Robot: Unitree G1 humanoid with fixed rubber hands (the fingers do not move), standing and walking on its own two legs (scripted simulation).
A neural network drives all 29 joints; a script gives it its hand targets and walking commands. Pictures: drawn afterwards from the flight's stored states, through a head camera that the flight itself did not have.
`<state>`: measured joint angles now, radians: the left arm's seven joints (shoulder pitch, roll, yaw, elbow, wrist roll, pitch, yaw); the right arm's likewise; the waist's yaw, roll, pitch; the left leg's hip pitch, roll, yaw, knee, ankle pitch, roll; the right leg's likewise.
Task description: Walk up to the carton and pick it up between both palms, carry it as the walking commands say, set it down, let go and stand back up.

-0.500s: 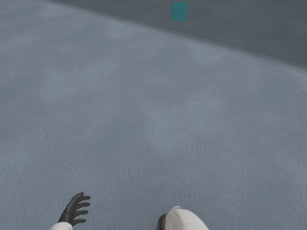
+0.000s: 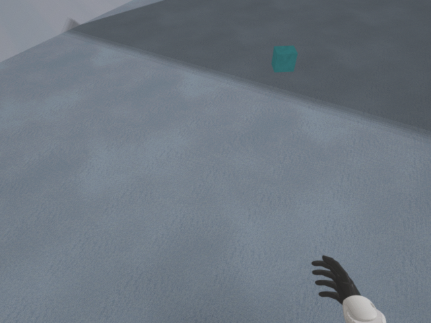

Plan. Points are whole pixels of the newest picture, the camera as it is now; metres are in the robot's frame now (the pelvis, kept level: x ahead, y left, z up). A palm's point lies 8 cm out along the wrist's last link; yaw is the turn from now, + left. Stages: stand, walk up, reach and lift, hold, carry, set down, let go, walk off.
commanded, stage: walk up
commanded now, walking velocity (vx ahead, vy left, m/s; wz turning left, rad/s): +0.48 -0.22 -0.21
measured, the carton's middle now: (283, 59) +2.26 -0.38 -0.68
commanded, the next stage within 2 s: none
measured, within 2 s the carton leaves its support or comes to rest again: neither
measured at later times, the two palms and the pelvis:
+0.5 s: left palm (179, 210) +0.39 +0.15 -0.11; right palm out of the picture +0.17 -0.34 -0.14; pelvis +0.24 -0.08 +0.00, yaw -3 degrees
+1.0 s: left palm (175, 206) +0.43 +0.18 -0.15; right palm (344, 149) +0.63 -0.31 -0.11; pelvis +0.50 -0.06 +0.00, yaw -4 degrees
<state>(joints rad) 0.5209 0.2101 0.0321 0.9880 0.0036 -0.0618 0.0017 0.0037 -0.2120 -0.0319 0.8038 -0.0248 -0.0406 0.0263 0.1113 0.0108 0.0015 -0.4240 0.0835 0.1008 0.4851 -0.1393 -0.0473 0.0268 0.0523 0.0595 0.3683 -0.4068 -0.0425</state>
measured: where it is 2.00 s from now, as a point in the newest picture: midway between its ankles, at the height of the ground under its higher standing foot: (262, 186)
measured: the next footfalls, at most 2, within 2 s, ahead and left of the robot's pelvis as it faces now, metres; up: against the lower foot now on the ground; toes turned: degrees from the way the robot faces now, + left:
right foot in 0.42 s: +0.34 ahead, -0.20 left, +0.00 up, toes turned -9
left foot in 0.94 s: +0.62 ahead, +0.03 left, +0.00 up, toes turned +5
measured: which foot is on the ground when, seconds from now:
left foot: down 0.00-0.44, up 0.46-0.92, down 0.94-1.00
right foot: down 0.00-0.00, up 0.02-0.40, down 0.42-0.94, up 0.96-1.00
